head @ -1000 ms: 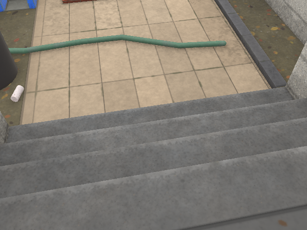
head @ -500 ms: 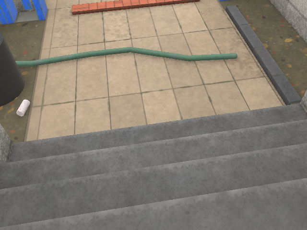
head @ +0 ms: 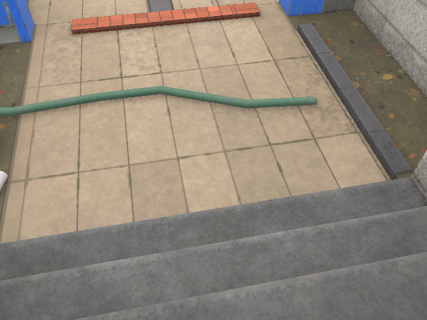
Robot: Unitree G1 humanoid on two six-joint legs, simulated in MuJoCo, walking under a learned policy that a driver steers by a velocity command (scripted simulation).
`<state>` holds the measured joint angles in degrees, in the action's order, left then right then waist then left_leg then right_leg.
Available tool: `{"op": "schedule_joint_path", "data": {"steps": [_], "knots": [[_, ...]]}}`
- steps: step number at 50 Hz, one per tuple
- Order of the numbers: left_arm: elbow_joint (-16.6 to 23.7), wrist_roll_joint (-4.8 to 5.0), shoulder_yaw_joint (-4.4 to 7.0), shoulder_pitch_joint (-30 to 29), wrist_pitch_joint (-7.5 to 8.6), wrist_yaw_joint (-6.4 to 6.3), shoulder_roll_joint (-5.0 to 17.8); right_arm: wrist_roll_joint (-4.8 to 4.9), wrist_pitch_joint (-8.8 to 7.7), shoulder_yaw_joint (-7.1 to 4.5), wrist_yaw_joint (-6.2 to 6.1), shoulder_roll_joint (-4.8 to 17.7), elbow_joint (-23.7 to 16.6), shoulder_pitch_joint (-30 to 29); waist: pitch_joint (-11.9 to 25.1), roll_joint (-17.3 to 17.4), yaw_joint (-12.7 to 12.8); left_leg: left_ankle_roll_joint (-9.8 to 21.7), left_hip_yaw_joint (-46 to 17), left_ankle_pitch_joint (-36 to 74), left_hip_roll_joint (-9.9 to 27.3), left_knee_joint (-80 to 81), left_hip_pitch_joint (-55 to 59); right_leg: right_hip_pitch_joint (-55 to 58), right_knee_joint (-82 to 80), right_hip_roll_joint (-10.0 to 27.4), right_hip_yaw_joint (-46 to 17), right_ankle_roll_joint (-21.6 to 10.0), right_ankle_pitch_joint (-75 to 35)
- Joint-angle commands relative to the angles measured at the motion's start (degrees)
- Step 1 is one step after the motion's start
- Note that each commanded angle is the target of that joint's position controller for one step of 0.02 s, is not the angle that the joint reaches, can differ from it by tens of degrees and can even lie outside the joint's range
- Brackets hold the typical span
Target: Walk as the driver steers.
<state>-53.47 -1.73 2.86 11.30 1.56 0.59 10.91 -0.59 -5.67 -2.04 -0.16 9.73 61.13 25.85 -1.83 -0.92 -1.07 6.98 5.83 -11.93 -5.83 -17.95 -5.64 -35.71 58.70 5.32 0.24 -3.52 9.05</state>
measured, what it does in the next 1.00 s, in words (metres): goes down, turning left: right foot, then left foot 0.16 m lower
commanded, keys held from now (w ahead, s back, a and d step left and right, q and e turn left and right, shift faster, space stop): w+q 0.98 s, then w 0.02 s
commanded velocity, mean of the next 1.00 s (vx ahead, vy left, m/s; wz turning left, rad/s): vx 0.50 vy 0.00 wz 0.47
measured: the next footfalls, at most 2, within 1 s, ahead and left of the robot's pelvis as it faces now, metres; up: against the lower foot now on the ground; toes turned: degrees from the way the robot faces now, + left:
right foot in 0.26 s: +0.29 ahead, -0.10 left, +0.00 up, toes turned +4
left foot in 0.94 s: +0.49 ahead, +0.22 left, -0.16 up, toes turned +33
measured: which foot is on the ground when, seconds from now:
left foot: down 0.00-0.28, up 0.30-0.92, down 0.94-1.00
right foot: up 0.00-0.24, down 0.26-0.94, up 0.96-1.00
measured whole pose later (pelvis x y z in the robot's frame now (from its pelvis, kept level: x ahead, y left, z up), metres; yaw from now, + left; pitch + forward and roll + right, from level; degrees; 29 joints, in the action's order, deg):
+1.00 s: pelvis +0.42 +0.12 -0.17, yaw +30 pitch -1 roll -3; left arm -55.4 -1.1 2.4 25.4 2.5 -2.3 13.0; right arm -1.1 -0.6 -4.1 1.2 14.2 50.7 6.8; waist -4.5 1.0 3.0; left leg 6.2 2.6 -11.3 -1.0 -31.0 -19.4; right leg -18.0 101.0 8.8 7.2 0.6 45.2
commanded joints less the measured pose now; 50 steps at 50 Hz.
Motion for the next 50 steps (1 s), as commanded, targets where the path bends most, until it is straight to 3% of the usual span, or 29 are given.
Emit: {"op": "schedule_joint_path", "data": {"steps": [1,5,9,11,12,13,14,15,16,18,20,22,26,27,29,30,31,32,35,36,38,41,43,44,46,47,48,49,50], "knots": [[3.43,0.19,0.11,-2.66,-0.06,0.14,1.68,0.44,-0.56,-0.02,-0.45,4.78,-2.09,3.41,-5.03,3.17,0.82,4.79,-12.25,21.76,15.46,8.62,-3.69,-1.90,-8.82,0.18,1.96,1.14,-7.50],[6.26,0.60,-0.15,-11.24,0.33,0.76,1.92,0.54,0.17,0.44,-0.93,6.14,-2.26,5.98,-4.13,4.76,-1.66,3.15,-12.31,30.51,14.08,5.60,0.89,0.94,-19.49,-3.40,3.63,2.09,-11.85],[8.62,0.99,-0.39,-13.13,1.02,0.53,2.85,-0.36,1.44,0.39,-1.27,6.74,-2.72,5.43,-3.26,6.46,-1.60,4.19,-13.17,35.69,14.38,1.86,3.42,6.59,-22.22,-5.43,3.43,1.46,-6.09],[7.48,0.97,0.38,-6.37,1.67,0.02,5.05,-0.57,1.70,-0.29,-1.86,9.09,-3.92,2.65,-1.70,6.60,1.82,3.78,-14.36,41.72,14.51,-3.61,4.03,14.78,-26.19,-6.98,2.13,0.16,-0.93],[5.43,1.01,1.05,1.51,2.22,-0.32,6.28,-0.34,1.65,-0.63,-1.80,10.01,-4.41,1.28,1.53,5.52,5.03,3.13,-14.27,43.52,13.47,-11.55,3.92,22.51,-29.55,-7.94,1.77,-0.75,-0.42],[3.40,0.24,1.91,11.07,3.04,-0.88,8.71,0.42,1.60,-0.57,-1.54,9.13,-5.60,0.03,6.81,1.97,9.20,2.03,-12.35,35.23,11.27,-25.00,-2.24,35.11,-33.30,-2.59,-2.71,-2.80,-4.59],[3.84,-0.80,2.74,17.26,3.38,-1.18,13.66,0.72,1.42,0.30,-1.56,4.28,-7.53,4.47,16.66,-7.86,7.63,1.17,-8.94,1.59,6.05,-42.73,-11.98,48.90,-32.60,13.50,-18.39,-4.93,-7.90],[4.05,0.52,3.06,14.15,2.34,-0.84,13.57,1.84,2.12,-0.24,-1.40,3.61,-6.84,10.57,18.98,-16.06,4.71,-0.44,-7.87,-20.44,0.32,-55.02,-26.61,52.68,-38.63,19.54,-34.77,-12.11,-0.23],[6.01,0.85,2.16,8.76,1.86,-0.60,8.64,0.59,2.81,-1.46,-1.53,8.36,-6.23,6.92,10.36,-5.74,3.97,-0.65,-10.34,-15.02,4.63,-58.37,-30.29,44.33,-41.68,17.31,-29.95,-11.59,6.65],[7.10,0.48,0.99,2.60,2.36,-0.20,5.32,0.39,3.61,-2.30,-0.64,8.03,-8.64,-0.37,1.05,-0.78,2.10,-1.51,-10.79,-7.73,7.96,-55.77,-27.52,30.62,-45.91,13.84,-17.24,-9.78,-1.22],[5.56,1.08,0.92,5.12,3.44,-0.19,5.10,-0.23,5.90,-2.92,-0.01,6.60,-8.48,1.16,0.22,-2.31,-0.46,-2.23,-11.83,-5.67,10.19,-51.77,-24.21,25.97,-46.08,10.84,-9.77,-7.70,-7.37],[4.79,1.07,0.96,7.32,4.21,-0.64,5.66,-0.28,7.34,-3.36,0.67,6.90,-9.56,-1.23,-0.77,-2.10,-0.69,-2.52,-10.92,-3.26,9.98,-50.54,-26.78,26.37,-46.13,10.14,-6.21,-7.11,-13.70],[3.17,0.52,1.47,12.38,3.66,-1.34,8.18,-0.90,8.54,-2.97,1.47,6.30,-12.52,-8.28,-1.23,-2.13,0.40,-3.57,-9.61,4.45,10.22,-47.53,-33.35,27.73,-43.57,10.14,0.42,-6.80,-20.06],[3.01,-0.41,1.65,13.81,4.16,-1.27,9.56,-1.44,8.75,-3.18,1.47,6.73,-12.25,-8.05,0.15,-2.91,0.71,-2.90,-8.76,9.47,10.02,-50.31,-34.72,29.05,-40.15,10.52,0.60,-7.49,-18.46],[3.02,-0.35,1.29,15.63,4.44,-1.01,9.27,-1.22,9.04,-3.57,1.11,7.83,-13.02,-10.73,-0.44,-1.96,1.18,-2.23,-9.41,12.89,9.17,-50.17,-37.29,28.40,-38.29,11.32,0.98,-6.93,-17.01],[2.78,0.17,1.28,16.40,4.55,-1.01,9.41,-1.30,9.13,-3.43,1.01,7.93,-13.68,-12.56,-1.34,-2.88,1.54,-2.11,-9.01,13.93,9.32,-49.65,-39.31,29.20,-37.56,11.55,1.52,-6.82,-17.24],[1.25,0.79,1.08,18.15,5.04,-1.27,8.32,-2.14,8.89,-3.56,1.09,7.67,-14.16,-14.89,-2.66,-2.49,1.66,-1.71,-12.79,18.85,9.92,-46.17,-42.52,32.08,-35.77,12.27,1.39,-4.96,-12.75],[1.36,0.87,0.81,18.23,5.48,-1.26,8.05,-1.70,8.49,-3.80,1.14,8.14,-15.15,-17.78,-3.80,-3.31,2.25,-1.72,-11.00,22.39,9.36,-40.85,-43.94,32.60,-36.31,10.88,2.80,-3.15,-6.32],[-0.23,-0.22,0.97,22.20,6.11,-1.60,8.81,-1.88,8.07,-3.89,1.09,8.34,-16.15,-22.30,-6.01,-4.93,4.70,-1.75,-10.90,24.74,8.97,-37.42,-47.10,35.71,-33.46,13.65,1.96,-3.22,-5.32],[-0.65,-0.05,0.66,20.79,6.32,-2.04,8.04,-1.82,7.81,-4.01,1.46,8.58,-16.65,-23.14,-7.08,-4.16,2.97,-1.95,-13.49,29.35,9.95,-32.83,-45.01,33.01,-31.60,14.49,3.04,-2.29,-2.70],[0.73,-0.77,0.25,18.16,6.19,-1.98,7.91,-1.54,7.81,-3.80,2.78,8.16,-17.25,-25.70,-8.48,-1.94,3.72,-2.22,-6.58,39.54,9.04,-25.25,-36.10,24.94,-29.31,12.39,7.95,-1.12,6.22],[0.21,-0.22,0.06,17.48,5.44,-2.17,7.26,-0.79,7.72,-2.43,4.50,5.23,-17.64,-28.06,-9.04,-2.20,5.75,-2.04,-3.09,45.57,9.35,-15.20,-24.31,20.23,-24.47,11.52,11.90,0.06,11.10],[-0.53,-0.30,0.42,17.86,4.39,-2.82,7.98,-1.06,7.86,-2.28,3.82,5.77,-16.77,-26.86,-9.07,-2.71,6.54,-1.84,-0.82,41.51,8.89,-11.40,-21.36,23.19,-17.41,11.08,13.11,0.34,4.63],[-1.06,-0.42,0.59,18.34,3.69,-3.12,8.65,-1.44,7.70,-2.62,3.02,6.88,-15.11,-22.28,-7.45,-2.40,4.93,-1.06,-0.46,38.53,8.86,-8.48,-18.29,26.66,-10.31,11.33,13.08,0.37,-3.27],[-1.74,-0.04,0.95,17.42,1.48,-3.94,10.53,-2.00,6.79,-4.44,0.97,10.31,-8.76,-5.69,1.27,-3.42,-2.26,0.86,1.06,31.54,6.28,-5.00,-1.39,28.26,12.63,10.59,12.64,-0.25,-21.02],[-1.71,1.00,1.46,14.31,0.41,-4.37,11.12,-2.86,5.89,-5.66,0.36,12.66,-4.59,4.81,5.06,3.34,-9.76,4.08,-2.82,37.23,8.33,0.75,12.14,19.88,38.88,5.58,14.15,0.91,-4.66],[-0.66,0.81,1.23,18.57,1.02,-3.50,7.15,-2.33,5.25,-6.24,0.32,19.15,-3.30,4.95,5.84,19.72,-5.12,5.53,-5.88,63.97,13.20,-22.37,31.19,-8.93,61.46,-2.64,11.10,2.24,45.03],[3.23,1.29,0.45,19.70,1.84,-2.69,7.11,0.62,4.67,-5.63,0.64,20.39,-5.90,4.75,16.20,17.95,-3.61,9.57,-17.46,75.86,19.94,-28.42,36.56,-17.87,62.44,0.50,3.60,3.19,41.16],[4.35,0.53,1.02,16.29,1.72,-2.44,9.50,1.99,4.97,-5.22,0.87,17.04,-7.44,4.29,17.40,8.10,-5.56,10.41,-22.36,48.55,22.77,-18.22,30.45,-17.75,51.99,2.85,0.44,2.67,30.53]]}}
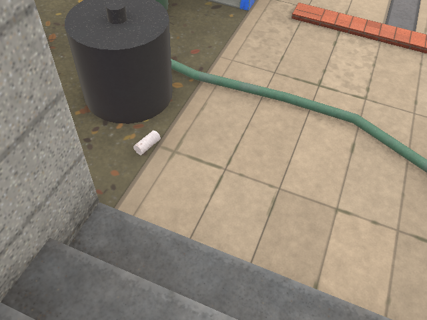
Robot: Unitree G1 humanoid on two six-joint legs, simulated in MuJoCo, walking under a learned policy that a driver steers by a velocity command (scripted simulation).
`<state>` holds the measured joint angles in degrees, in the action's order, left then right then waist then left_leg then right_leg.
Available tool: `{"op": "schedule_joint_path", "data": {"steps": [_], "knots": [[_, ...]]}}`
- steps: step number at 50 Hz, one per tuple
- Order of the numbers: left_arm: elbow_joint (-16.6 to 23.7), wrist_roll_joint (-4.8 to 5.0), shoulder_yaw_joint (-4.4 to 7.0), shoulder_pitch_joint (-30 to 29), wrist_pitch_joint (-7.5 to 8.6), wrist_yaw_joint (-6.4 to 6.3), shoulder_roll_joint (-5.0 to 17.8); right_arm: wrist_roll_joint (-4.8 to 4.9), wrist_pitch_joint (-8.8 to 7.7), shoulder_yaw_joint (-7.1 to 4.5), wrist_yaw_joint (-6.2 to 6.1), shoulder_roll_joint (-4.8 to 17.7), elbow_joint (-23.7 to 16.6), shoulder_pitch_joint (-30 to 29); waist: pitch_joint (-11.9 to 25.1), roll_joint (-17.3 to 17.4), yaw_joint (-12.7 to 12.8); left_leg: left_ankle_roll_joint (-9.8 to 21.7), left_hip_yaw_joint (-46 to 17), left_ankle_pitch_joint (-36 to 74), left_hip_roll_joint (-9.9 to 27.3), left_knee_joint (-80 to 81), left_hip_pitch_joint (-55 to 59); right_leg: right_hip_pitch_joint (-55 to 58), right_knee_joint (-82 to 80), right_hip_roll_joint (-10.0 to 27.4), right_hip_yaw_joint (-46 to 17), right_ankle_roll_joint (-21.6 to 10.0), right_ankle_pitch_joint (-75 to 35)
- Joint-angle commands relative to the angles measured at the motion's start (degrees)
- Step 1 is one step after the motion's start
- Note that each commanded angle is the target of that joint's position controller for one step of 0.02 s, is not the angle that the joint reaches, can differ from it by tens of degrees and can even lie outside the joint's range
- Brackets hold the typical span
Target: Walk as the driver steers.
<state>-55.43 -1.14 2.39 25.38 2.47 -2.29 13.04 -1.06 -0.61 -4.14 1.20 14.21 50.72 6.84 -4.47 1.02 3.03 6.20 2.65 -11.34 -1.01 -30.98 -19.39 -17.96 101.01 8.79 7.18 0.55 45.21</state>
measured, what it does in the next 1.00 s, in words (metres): goes down, turning right: right foot 0.16 m lower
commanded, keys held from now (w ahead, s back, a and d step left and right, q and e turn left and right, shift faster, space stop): w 0.16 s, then w+e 0.84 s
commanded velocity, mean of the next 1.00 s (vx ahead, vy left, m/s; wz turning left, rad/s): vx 0.50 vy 0.00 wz -0.24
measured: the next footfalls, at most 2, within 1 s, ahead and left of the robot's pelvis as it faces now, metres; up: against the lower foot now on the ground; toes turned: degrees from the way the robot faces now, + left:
right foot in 0.56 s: +0.40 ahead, -0.10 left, -0.16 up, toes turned -5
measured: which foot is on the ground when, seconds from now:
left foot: down 0.00-0.58, up 0.60-1.00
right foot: up 0.00-0.54, down 0.56-1.00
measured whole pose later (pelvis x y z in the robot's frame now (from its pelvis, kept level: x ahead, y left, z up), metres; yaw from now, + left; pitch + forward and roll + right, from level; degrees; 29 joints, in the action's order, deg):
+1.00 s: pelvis +0.52 -0.02 -0.21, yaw -19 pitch +1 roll -1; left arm -52.7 -1.2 2.1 28.6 2.5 -1.2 12.5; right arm -2.4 -2.1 -2.7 1.9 14.3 46.4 4.6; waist 3.2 3.2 5.8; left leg -0.6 -6.3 21.6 1.9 -34.2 -32.5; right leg -11.1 49.9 -9.8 -11.4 -4.9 37.9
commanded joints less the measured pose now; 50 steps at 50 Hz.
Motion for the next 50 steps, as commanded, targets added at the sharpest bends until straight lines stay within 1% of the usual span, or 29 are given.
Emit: {"op": "schedule_joint_path", "data": {"steps": [1,2,3,5,7,8,9,10,13,17,20,24,26,27,28,29,30,31,32,33,35,36,37,39,40,42,44,47,50], "knots": [[4.64,-1.93,1.88,1.49,0.56,0.40,7.35,2.10,-0.01,-1.64,-0.41,8.84,3.41,20.06,11.42,-0.54,-6.29,9.84,-19.81,41.13,17.54,-1.01,31.47,-34.00,5.75,-0.39,-6.46,-0.96,-11.25],[5.49,-2.48,0.78,2.99,-0.23,0.94,3.54,1.74,0.38,-2.60,-1.68,12.07,3.76,19.01,14.61,9.58,-4.36,16.31,-32.65,8.44,22.89,5.01,26.41,-37.03,5.43,-0.90,-6.76,-0.14,-9.57],[4.81,-3.36,1.23,-0.48,-0.82,0.72,6.25,1.30,-0.85,-0.84,-1.50,6.86,2.16,15.75,9.41,0.42,-3.18,13.43,-30.99,-1.89,20.23,6.99,15.25,-33.58,-7.53,1.60,-10.53,0.29,-22.15],[6.45,-2.46,0.59,-6.65,-2.44,1.41,3.67,0.60,-2.49,0.09,-1.63,6.05,2.61,11.75,1.27,0.63,-0.19,10.54,-26.72,-0.62,15.20,11.14,-4.94,-22.48,-24.86,0.50,-9.57,2.66,-31.43],[4.81,-3.35,0.74,-6.11,-3.78,1.56,4.06,0.84,-2.81,-0.81,-2.23,8.44,4.35,16.19,2.61,1.19,-0.91,10.25,-25.29,10.45,14.07,9.85,-4.56,-18.84,-29.23,0.11,-9.46,3.53,-32.77],[3.63,-2.21,1.13,-3.24,-3.83,1.50,4.91,-0.08,-2.99,-1.24,-1.81,9.02,4.40,17.08,4.40,2.33,-0.48,9.39,-24.68,13.80,13.73,8.05,-1.75,-19.45,-28.69,-0.59,-9.59,2.41,-38.52],[4.20,-1.37,1.48,-4.94,-3.80,1.46,5.83,0.56,-3.13,-0.92,-1.50,7.54,4.35,17.51,3.18,2.72,-0.74,8.01,-23.84,15.29,13.25,8.27,-1.05,-20.85,-31.00,-0.89,-10.16,1.51,-40.28],[6.32,-0.96,2.04,-9.66,-3.21,1.95,6.58,1.37,-3.83,-0.42,-1.57,4.42,6.12,18.40,0.63,1.92,-1.40,6.28,-22.79,2.91,11.02,5.15,2.35,-27.26,-39.16,-0.31,-14.03,-0.21,-51.04],[6.02,-1.12,1.77,-13.11,-2.25,3.69,4.29,1.05,-4.57,-0.07,-2.61,3.58,5.73,17.95,-0.84,1.75,-2.35,4.53,-19.08,-14.59,8.21,1.87,-1.42,-23.24,-51.13,-5.07,-15.69,-1.97,-68.36],[8.21,-1.10,2.02,-17.69,-2.11,3.96,2.87,0.48,-5.25,0.69,-3.08,3.35,5.81,21.87,-1.88,1.78,-5.01,4.14,-16.31,-11.89,9.41,-4.17,-0.67,-22.30,-55.44,-10.28,-17.31,-2.82,-70.45],[10.65,-1.29,1.44,-24.20,-1.51,4.29,1.99,-1.29,-5.03,1.82,-3.63,1.86,6.32,25.07,-4.38,1.51,-9.07,3.13,-12.70,-3.06,8.21,-9.87,-1.96,-18.49,-60.65,-11.77,-12.32,-2.98,-68.85],[11.63,1.00,0.41,-25.99,-0.33,4.96,0.51,-2.04,-3.88,1.94,-4.58,3.84,6.60,26.01,-6.94,1.38,-11.38,3.72,-11.19,7.61,9.75,-19.53,4.26,-15.49,-73.41,-9.38,-6.74,-4.25,-61.90],[7.67,1.29,0.84,-16.05,-0.24,4.59,2.03,-2.31,-2.99,1.85,-5.31,5.27,7.41,25.27,-3.19,2.53,-7.43,4.46,-11.19,21.45,12.11,-30.28,8.53,-7.61,-79.68,-6.84,-7.43,-6.86,-54.07],[4.85,0.95,1.61,-10.02,-0.51,4.15,4.06,-1.87,-3.10,1.81,-4.93,5.43,7.28,26.67,1.73,0.18,-6.29,3.62,-7.87,33.11,10.47,-38.71,10.35,0.55,-80.84,-10.51,-3.51,-7.30,-50.71],[1.99,-0.01,2.04,-2.34,-0.07,4.30,4.79,-0.91,-3.26,2.15,-4.52,4.94,6.97,25.41,3.80,-1.62,-1.80,2.52,-4.40,30.32,7.77,-53.25,4.56,11.24,-85.69,-11.21,-1.73,-8.81,-57.12],[-0.93,-0.80,4.04,7.72,-0.56,4.53,11.03,-0.10,-3.34,1.44,-4.12,2.91,5.82,25.12,10.75,-12.67,1.02,-1.58,2.08,-17.64,-0.11,-85.00,-21.02,37.43,-68.13,0.23,-13.90,-16.97,-85.53],[-0.79,1.84,3.88,11.27,-1.62,5.15,10.83,0.69,-3.52,1.80,-3.87,4.06,3.70,26.94,22.05,-9.12,1.71,-2.56,0.14,-38.67,-0.35,-96.41,-38.65,54.06,-56.61,8.42,-26.73,-22.28,-88.22],[0.89,2.63,4.51,11.43,-2.17,4.43,13.57,1.21,-3.90,1.91,-3.64,5.68,-1.64,17.22,24.62,-7.51,6.73,-3.83,-1.18,-33.72,-0.82,-95.28,-51.62,56.13,-68.62,14.70,-38.84,-29.36,-65.09],[1.23,2.36,4.28,7.56,-2.90,2.80,11.80,-0.55,-3.80,2.21,-3.74,4.85,-2.64,10.53,16.48,-2.76,5.34,-4.38,-2.69,-27.65,1.55,-87.12,-54.69,45.30,-77.54,14.18,-41.96,-28.13,-45.59],[1.73,1.42,3.13,3.97,-2.97,2.23,9.08,-1.85,-3.45,1.98,-3.41,5.26,-2.75,7.70,8.55,1.18,2.91,-4.17,-4.88,-23.62,3.56,-81.82,-52.20,32.09,-78.51,12.77,-39.68,-25.55,-40.11],[1.88,0.00,0.61,-1.23,-1.33,2.46,5.04,-2.05,-0.85,1.95,-2.81,3.65,-1.87,10.16,-0.83,4.61,-4.76,-4.66,-6.79,-9.97,6.65,-61.48,-42.11,6.15,-77.05,4.42,-31.84,-19.70,-37.04],[2.54,-0.25,0.52,-2.69,-0.09,2.67,6.14,-2.68,0.00,2.29,-2.73,1.95,-1.78,10.50,-1.19,0.89,-5.79,-5.15,-5.11,-6.27,5.59,-58.21,-36.37,-2.61,-77.64,1.71,-30.57,-19.01,-41.61],[4.58,0.94,0.16,-7.13,0.80,2.28,5.95,-2.40,0.11,2.06,-2.05,2.65,-4.64,5.60,-2.90,2.04,-7.50,-7.40,-4.75,5.09,5.72,-36.07,-24.01,-14.89,-83.12,-3.22,-24.40,-16.82,-42.45],[3.37,0.67,1.28,-4.17,0.93,1.73,8.59,-3.11,0.19,2.14,-1.47,0.41,-0.06,13.35,4.51,-7.88,-7.96,-7.28,-3.34,16.96,4.95,-37.07,-12.26,-13.29,-79.81,-3.24,-25.13,-17.22,-56.53],[4.10,1.16,1.52,-3.84,0.74,1.77,8.60,-2.37,0.07,1.63,-1.26,2.16,0.41,14.68,6.38,-7.13,-7.99,-7.20,-2.89,20.13,4.74,-37.27,-13.34,-9.41,-77.74,-3.70,-24.62,-17.31,-57.76],[2.78,1.70,0.89,2.26,1.10,1.02,5.73,-1.41,-0.44,0.22,-1.26,5.49,-3.94,2.06,2.52,-4.74,-3.00,-7.03,-7.61,25.88,6.33,-26.55,-29.51,4.91,-73.66,-4.02,-30.96,-18.17,-43.85],[4.14,1.09,1.09,2.80,0.77,0.11,5.21,-2.62,-1.23,1.16,-0.36,3.49,-6.36,-5.70,1.62,-1.31,-0.02,-7.21,-7.40,34.47,4.93,-13.49,-27.44,3.92,-69.46,-6.89,-31.19,-16.95,-30.02],[5.80,0.01,0.92,0.56,1.05,0.93,5.92,-2.11,-2.06,1.25,0.94,1.52,-7.35,-6.42,1.65,-4.12,0.76,-6.67,-6.26,37.87,1.29,-7.10,-12.61,-4.78,-64.33,-9.26,-31.86,-15.90,-23.88],[5.94,-0.56,0.88,2.87,0.15,0.93,5.34,-0.22,-2.85,1.59,0.82,0.55,-9.32,-7.75,-0.23,-7.57,4.19,-6.96,-8.23,30.62,1.27,5.15,-6.45,-1.43,-58.85,-10.31,-32.62,-14.08,-30.29]]}}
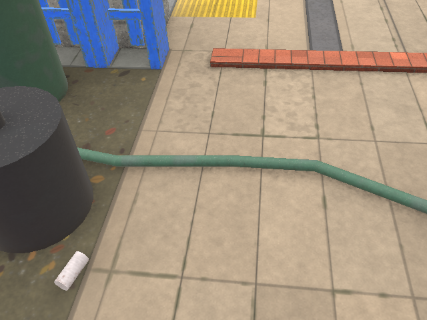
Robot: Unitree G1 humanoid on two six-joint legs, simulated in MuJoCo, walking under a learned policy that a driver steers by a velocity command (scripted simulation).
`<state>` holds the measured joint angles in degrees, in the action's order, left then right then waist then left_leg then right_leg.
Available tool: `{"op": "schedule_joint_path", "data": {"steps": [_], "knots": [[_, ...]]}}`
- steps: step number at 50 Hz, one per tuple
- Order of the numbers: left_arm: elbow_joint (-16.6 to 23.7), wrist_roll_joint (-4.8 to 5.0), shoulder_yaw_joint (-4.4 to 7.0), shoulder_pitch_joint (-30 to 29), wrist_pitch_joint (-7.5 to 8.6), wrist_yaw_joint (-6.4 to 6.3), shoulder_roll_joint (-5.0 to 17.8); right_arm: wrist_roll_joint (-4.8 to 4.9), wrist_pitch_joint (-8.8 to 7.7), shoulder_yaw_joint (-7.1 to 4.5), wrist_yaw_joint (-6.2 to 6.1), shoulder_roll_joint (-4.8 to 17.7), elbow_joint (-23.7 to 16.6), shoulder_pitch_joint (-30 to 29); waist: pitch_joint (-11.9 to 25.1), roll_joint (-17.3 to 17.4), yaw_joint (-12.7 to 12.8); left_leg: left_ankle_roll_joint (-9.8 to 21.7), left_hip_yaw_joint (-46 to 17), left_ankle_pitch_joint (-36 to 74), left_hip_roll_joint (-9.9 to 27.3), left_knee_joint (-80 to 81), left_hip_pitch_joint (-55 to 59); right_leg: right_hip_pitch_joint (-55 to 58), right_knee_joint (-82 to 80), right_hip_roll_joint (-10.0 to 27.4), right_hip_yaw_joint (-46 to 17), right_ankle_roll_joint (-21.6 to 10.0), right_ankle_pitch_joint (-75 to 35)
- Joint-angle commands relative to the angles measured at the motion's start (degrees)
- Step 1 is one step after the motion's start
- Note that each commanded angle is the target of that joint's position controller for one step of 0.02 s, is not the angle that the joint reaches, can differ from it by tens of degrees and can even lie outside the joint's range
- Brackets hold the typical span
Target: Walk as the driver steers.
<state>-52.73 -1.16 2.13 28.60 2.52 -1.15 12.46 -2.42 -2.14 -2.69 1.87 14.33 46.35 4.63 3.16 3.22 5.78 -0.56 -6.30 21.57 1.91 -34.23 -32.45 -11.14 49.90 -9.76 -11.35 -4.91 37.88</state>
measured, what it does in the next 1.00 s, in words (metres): goes down: left foot 0.16 m lower, then right foot 0.16 m lower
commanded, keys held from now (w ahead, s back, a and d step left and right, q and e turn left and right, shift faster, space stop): w+e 0.18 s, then w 0.82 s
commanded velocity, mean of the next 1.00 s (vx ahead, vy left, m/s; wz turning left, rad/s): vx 0.50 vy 0.00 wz -0.24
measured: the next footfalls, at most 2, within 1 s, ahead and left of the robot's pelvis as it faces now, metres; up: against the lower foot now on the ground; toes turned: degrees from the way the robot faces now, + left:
left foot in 0.10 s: +0.19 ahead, +0.14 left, -0.16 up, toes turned -6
right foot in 0.68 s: +0.54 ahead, -0.08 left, -0.33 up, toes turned -14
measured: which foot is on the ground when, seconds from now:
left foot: up 0.00-0.08, down 0.10-0.70, up 0.72-1.00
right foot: down 0.00-0.12, up 0.14-0.66, down 0.68-1.00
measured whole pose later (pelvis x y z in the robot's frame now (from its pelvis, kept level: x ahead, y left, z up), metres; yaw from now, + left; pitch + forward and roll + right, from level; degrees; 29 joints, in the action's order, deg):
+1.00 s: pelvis +0.60 -0.01 -0.28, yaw -11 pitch +0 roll -2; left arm -61.9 -0.1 2.6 24.6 4.9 0.0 11.9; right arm -1.7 -3.4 -2.1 1.5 11.8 53.4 6.3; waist -4.2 1.3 1.7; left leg 2.4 -0.3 -3.6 4.4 -41.2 -35.2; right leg -3.4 22.1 -4.9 3.7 -3.8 19.0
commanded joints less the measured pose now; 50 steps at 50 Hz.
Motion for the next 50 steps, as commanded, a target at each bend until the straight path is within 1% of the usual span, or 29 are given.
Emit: {"op": "schedule_joint_path", "data": {"steps": [1,3,4,5,6,7,8,9,10,12,14,15,17,18,22,28,31,33,34,35,36,37,38,39,41,42,44,46,50], "knots": [[3.16,-0.94,1.13,0.53,-0.29,-0.89,5.80,1.86,-1.84,-0.07,-0.33,1.00,-5.18,-5.32,-9.06,-9.99,2.25,-0.08,-1.98,-2.99,0.29,13.99,6.27,-4.17,-5.45,8.35,-16.14,-8.54,-23.42],[1.93,-1.98,0.92,1.58,-1.63,-2.21,6.05,2.78,-2.32,-0.85,-1.62,2.37,-3.19,2.28,-8.84,-8.59,0.28,0.68,-2.31,2.49,3.02,23.48,14.58,-3.11,7.18,6.78,-14.96,-8.03,-24.08],[1.23,-1.97,1.10,2.01,-2.10,-2.15,7.09,2.32,-2.51,-1.46,-2.12,2.93,-0.63,9.40,-7.14,-4.14,-3.41,0.64,0.83,3.16,2.37,27.26,21.76,-4.16,17.57,4.61,-11.20,-7.61,-24.58],[0.78,-1.18,1.49,4.26,-2.21,-1.10,7.73,1.23,-2.28,-2.30,-2.28,4.92,1.81,15.88,-3.19,1.00,-4.96,0.59,1.84,0.47,3.42,21.14,35.09,-12.53,29.51,3.08,-7.05,-7.03,-13.16],[0.66,-0.02,1.48,7.74,-1.59,0.13,5.07,0.42,-1.88,-2.77,-1.90,7.52,2.79,22.81,4.04,7.37,-5.72,1.86,-2.45,12.92,9.21,3.36,52.99,-28.46,48.57,0.32,-2.09,-5.39,13.18],[1.57,2.35,1.27,11.93,-1.49,-0.34,4.43,0.22,-1.23,-2.82,-1.02,8.44,2.67,27.60,12.54,10.70,-6.33,4.74,-7.86,13.94,18.73,-12.05,65.85,-42.23,67.57,1.91,3.15,-3.86,18.25],[4.03,2.19,0.62,7.62,-1.04,-0.87,5.59,1.69,-1.41,-3.31,-0.18,9.57,2.06,29.10,14.12,10.93,-8.66,9.28,-17.10,-9.78,24.50,-4.19,63.96,-52.58,70.58,5.78,6.38,-3.23,7.82],[6.16,-0.07,0.39,-3.80,-1.19,-0.70,5.40,1.88,-2.14,-4.14,-0.59,10.98,2.72,27.17,7.98,12.76,-10.99,15.87,-25.66,-41.34,27.76,8.82,53.99,-59.57,70.69,7.01,9.41,-2.01,-2.41],[6.59,-2.21,1.48,-12.00,-1.58,-0.08,8.66,1.73,-2.22,-2.58,-0.66,5.91,2.17,25.19,-1.74,2.88,-11.29,15.41,-23.79,-47.54,23.13,14.03,41.06,-58.22,64.80,9.43,7.74,-1.47,-8.33],[4.08,-1.63,2.31,-12.23,-2.07,0.87,7.50,0.75,-3.73,0.07,-0.96,1.18,4.21,20.01,-13.22,-2.32,-4.67,10.77,-12.86,-25.33,15.32,11.30,17.93,-47.70,40.90,11.29,-0.29,-0.07,-21.13],[2.26,-1.30,1.76,-11.15,-2.25,2.53,4.70,1.38,-4.89,-0.05,-1.45,2.62,5.19,18.21,-13.34,2.29,-1.57,7.08,-3.34,-18.07,10.20,14.61,4.59,-33.07,19.46,9.63,1.55,2.27,-32.99],[0.52,-2.47,1.55,-10.59,-2.61,3.04,3.07,1.64,-4.68,-0.51,-1.63,4.06,7.16,20.59,-10.41,5.38,-2.82,9.22,-3.64,-11.42,10.51,14.27,6.78,-30.25,19.16,8.31,4.09,2.68,-35.81],[-1.56,-1.75,1.45,-7.29,-3.28,3.07,2.36,1.52,-4.28,-0.66,-1.71,4.76,8.81,23.63,-4.94,7.36,-1.36,10.96,-4.27,-4.22,11.82,10.83,15.15,-31.16,20.98,8.09,3.68,1.61,-42.72],[-0.58,-0.96,2.02,-12.75,-2.47,3.41,4.33,2.38,-4.63,0.04,-1.96,1.02,9.50,22.09,-7.21,3.70,-1.21,8.72,-0.90,-15.09,7.65,8.10,18.58,-35.73,10.51,9.50,1.36,0.96,-50.58],[2.56,-1.26,0.58,-29.26,0.07,4.59,1.49,1.14,-4.84,0.58,-2.91,0.99,10.74,26.46,-8.51,-1.49,-7.54,9.02,-1.72,-35.69,6.18,7.48,15.63,-27.87,-5.61,8.40,7.94,-0.36,-68.45],[6.92,-0.14,-0.45,-41.30,1.24,4.55,1.56,-0.85,-3.69,1.06,-3.03,1.01,14.70,34.73,-15.38,0.01,-16.24,11.64,-3.72,-29.23,5.51,-2.38,28.68,-30.57,-23.17,11.26,11.06,1.54,-61.35],[5.04,0.34,-0.79,-37.92,1.29,3.91,1.40,-1.50,-1.49,1.60,-3.97,0.13,17.10,35.76,-14.98,-2.16,-16.09,11.62,-3.16,-18.66,5.49,-10.81,32.28,-22.49,-32.83,13.83,11.86,0.28,-57.98],[0.75,-0.39,-0.02,-26.99,1.25,3.10,3.53,-1.85,-0.86,1.83,-3.87,0.66,18.38,37.38,-9.72,-5.16,-12.33,11.50,-1.72,-7.28,5.07,-23.86,30.68,-8.60,-34.75,11.55,15.62,-1.14,-54.08],[-3.32,-1.04,0.60,-15.23,1.25,2.96,4.54,-1.06,-0.56,1.86,-3.77,0.63,18.83,36.99,-5.27,-5.51,-6.97,11.75,-0.35,-14.87,2.92,-37.06,22.40,7.89,-37.76,13.37,14.13,-1.80,-58.37],[-5.79,-1.27,1.73,-6.58,0.97,3.16,7.63,0.37,-1.08,0.90,-2.96,1.04,19.07,35.21,1.89,-9.17,-2.70,9.80,5.57,-44.68,-2.81,-52.85,8.77,26.85,-28.95,17.82,10.93,-2.29,-67.72],[-5.95,-1.59,2.57,0.64,1.16,3.15,11.53,4.09,-1.37,0.77,-4.31,-0.39,17.92,38.54,13.41,-16.19,-1.71,6.83,4.73,-73.13,-5.51,-75.55,-12.77,52.12,-4.60,32.62,-1.54,-9.84,-100.74],[-6.45,0.83,3.13,3.75,0.93,2.99,11.74,5.17,-1.66,0.51,-5.17,3.96,13.93,32.08,21.40,-12.71,3.33,6.66,3.16,-69.35,-3.91,-80.39,-24.66,59.10,-7.77,36.79,-9.38,-16.37,-88.70],[-5.30,0.17,2.84,0.93,0.67,1.31,10.89,4.33,-1.89,0.73,-4.61,4.11,10.84,25.62,16.87,-12.33,2.16,6.25,5.02,-62.27,-1.16,-71.30,-32.06,52.14,-18.74,35.68,-11.77,-17.42,-54.20],[-3.90,-0.82,2.21,-4.88,0.22,0.26,6.77,1.94,-1.92,0.18,-3.90,4.14,9.97,18.44,7.27,-5.36,0.68,6.06,6.70,-54.90,0.71,-65.56,-29.41,37.25,-28.05,30.99,-9.39,-14.60,-37.75],[-3.86,-0.62,1.07,-9.12,1.98,0.05,3.57,-1.23,-1.38,-0.60,-2.25,2.68,11.02,18.55,-2.08,-1.81,-4.87,4.83,2.84,-44.43,3.01,-50.05,-16.86,13.40,-29.99,30.26,-8.55,-13.42,-45.51],[-3.92,0.19,0.64,-11.32,2.87,-0.01,3.06,-1.20,-0.52,0.09,-1.57,-1.71,10.45,17.28,-7.71,-0.41,-8.16,2.48,2.93,-40.19,4.41,-36.49,-9.64,0.12,-33.82,26.47,-2.90,-10.85,-47.71],[-4.41,0.20,0.90,-11.89,3.83,0.13,4.28,-0.99,-0.61,1.08,-0.39,-5.66,9.75,16.47,-6.83,-6.72,-9.74,0.92,5.56,-33.87,3.73,-24.19,0.42,-6.70,-35.82,21.76,2.64,-9.98,-55.07],[-3.69,0.85,0.78,-13.27,3.96,0.74,3.65,0.61,-1.59,1.09,-0.05,-3.99,7.94,13.46,-5.23,-10.54,-10.08,1.80,6.99,-24.23,2.43,-11.33,9.93,-10.49,-35.69,18.64,7.84,-7.45,-56.87],[-5.01,1.27,1.29,-7.68,3.35,1.46,5.69,0.96,-1.18,0.44,-0.19,-1.11,5.32,4.10,-7.40,-7.18,-7.19,3.86,8.42,-22.41,1.15,-4.51,10.42,-3.50,-37.01,21.16,5.45,-6.32,-48.07]]}}
Over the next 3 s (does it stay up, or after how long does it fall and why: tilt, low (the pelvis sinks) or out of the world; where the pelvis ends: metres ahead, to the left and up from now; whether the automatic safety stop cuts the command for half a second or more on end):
stays up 1.64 -0.12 -0.26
